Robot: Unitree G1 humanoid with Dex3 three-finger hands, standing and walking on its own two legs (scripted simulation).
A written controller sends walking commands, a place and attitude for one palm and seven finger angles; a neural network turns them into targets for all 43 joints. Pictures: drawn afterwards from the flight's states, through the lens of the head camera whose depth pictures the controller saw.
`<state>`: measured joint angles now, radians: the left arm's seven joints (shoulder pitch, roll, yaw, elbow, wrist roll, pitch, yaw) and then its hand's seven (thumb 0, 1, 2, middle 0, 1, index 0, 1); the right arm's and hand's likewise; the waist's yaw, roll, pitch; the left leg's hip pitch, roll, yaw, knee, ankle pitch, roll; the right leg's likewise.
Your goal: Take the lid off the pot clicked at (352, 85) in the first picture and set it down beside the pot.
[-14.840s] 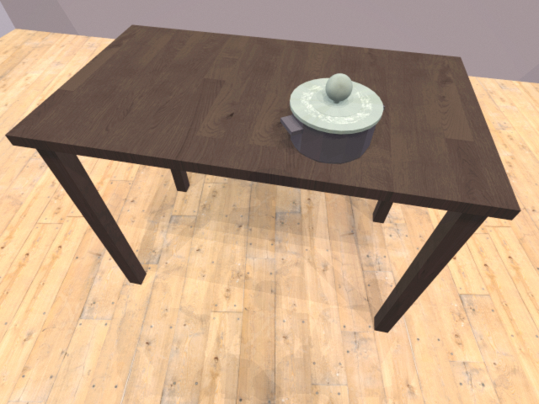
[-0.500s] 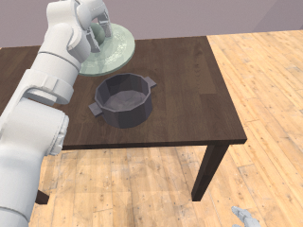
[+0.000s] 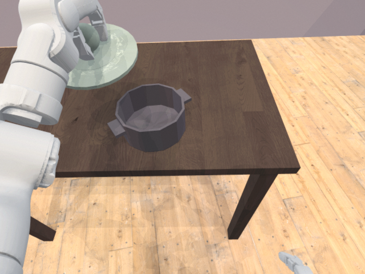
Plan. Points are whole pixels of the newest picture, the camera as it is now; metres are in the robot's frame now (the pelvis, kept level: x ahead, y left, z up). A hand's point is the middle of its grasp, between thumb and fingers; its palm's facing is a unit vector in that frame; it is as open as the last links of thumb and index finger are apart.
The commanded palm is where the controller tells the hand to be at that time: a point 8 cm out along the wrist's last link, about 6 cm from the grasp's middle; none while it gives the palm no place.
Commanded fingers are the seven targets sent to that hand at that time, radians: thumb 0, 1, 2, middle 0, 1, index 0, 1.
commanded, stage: move the lid sideways beside the pot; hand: left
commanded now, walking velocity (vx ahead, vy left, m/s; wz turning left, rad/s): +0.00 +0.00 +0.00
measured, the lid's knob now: (85, 38) +0.50 +0.18 +0.26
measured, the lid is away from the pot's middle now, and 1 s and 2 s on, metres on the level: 0.10 0.22 0.23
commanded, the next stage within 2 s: lower the lid onto the table in 1.22 s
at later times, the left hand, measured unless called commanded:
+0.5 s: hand (47, 45) +0.48 +0.25 +0.26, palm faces -0.20 -0.08 -0.98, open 7.7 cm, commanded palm +0.46 +0.25 +0.35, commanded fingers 0.00 0.69 0.88 -0.85 -1.05 -0.85 -1.05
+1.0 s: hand (22, 47) +0.47 +0.29 +0.27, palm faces -0.20 -0.07 -0.98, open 7.7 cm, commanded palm +0.46 +0.30 +0.35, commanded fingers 0.00 0.69 0.88 -0.85 -1.05 -0.85 -1.05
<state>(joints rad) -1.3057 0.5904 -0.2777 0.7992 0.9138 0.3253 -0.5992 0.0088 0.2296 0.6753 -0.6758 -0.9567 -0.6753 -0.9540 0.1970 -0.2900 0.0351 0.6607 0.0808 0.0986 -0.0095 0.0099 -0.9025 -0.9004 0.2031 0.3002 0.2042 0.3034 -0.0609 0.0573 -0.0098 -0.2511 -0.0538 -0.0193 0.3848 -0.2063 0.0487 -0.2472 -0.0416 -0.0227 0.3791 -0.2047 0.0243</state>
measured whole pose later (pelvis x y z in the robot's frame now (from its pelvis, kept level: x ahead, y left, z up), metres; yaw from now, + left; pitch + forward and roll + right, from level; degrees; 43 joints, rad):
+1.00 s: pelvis +0.01 +0.00 +0.00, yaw +0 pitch +6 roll -1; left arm -1.21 0.84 -0.13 0.81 0.94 0.19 -0.62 0.01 0.23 0.67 -0.68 -0.96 -0.67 -0.96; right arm 0.21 -0.31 0.04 0.64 0.10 0.16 -0.02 0.01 -0.90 -0.90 0.20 0.30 0.21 0.30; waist -0.07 0.06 0.01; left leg -0.27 -0.04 -0.02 0.40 -0.22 0.05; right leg -0.24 -0.03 -0.03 0.34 -0.19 0.03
